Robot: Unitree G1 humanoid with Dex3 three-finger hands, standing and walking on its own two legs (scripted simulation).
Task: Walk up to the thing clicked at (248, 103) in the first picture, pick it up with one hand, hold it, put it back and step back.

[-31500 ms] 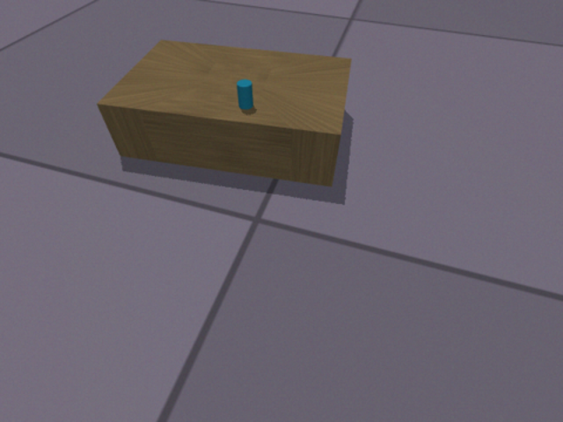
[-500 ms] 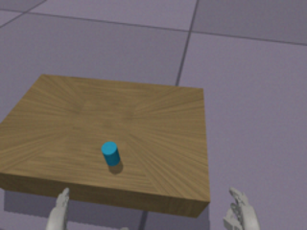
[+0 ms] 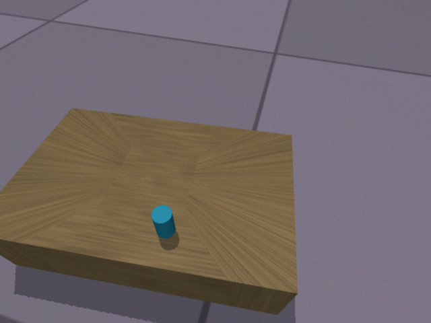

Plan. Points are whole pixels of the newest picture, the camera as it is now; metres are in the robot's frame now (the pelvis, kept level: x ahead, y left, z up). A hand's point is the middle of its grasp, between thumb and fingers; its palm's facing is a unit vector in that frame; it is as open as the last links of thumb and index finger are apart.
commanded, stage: stand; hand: left
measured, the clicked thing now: (164, 222) +0.50 +0.19 -0.37
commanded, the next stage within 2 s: none
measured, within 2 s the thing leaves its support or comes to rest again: neither
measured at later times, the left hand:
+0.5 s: hand out of the picture +0.03 +0.26 -0.13, palm faces +0.01 -0.93 -0.36, open 7.4 cm
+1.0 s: hand out of the picture +0.04 +0.24 -0.13, palm faces -0.01 -0.94 -0.34, open 7.4 cm
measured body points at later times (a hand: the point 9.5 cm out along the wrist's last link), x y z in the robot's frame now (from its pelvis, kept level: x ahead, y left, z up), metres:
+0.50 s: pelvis -0.02 +0.00 +0.02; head -0.03 +0.00 +0.47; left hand +0.03 +0.30 -0.11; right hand +0.05 -0.29 -0.12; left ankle +0.01 +0.12 -0.72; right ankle -0.01 -0.13 -0.72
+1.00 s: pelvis -0.01 +0.00 +0.03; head -0.01 -0.01 +0.48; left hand +0.04 +0.29 -0.11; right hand +0.05 -0.30 -0.12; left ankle +0.01 +0.12 -0.72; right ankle -0.01 -0.13 -0.72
